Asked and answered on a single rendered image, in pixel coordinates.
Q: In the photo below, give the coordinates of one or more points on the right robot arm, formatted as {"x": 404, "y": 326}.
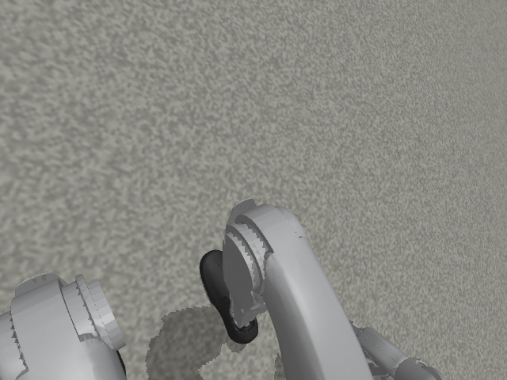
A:
{"x": 415, "y": 369}

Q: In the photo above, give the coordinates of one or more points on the right robot foot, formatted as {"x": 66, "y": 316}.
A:
{"x": 211, "y": 272}

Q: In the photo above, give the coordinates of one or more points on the right robot hand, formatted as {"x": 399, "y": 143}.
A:
{"x": 386, "y": 356}

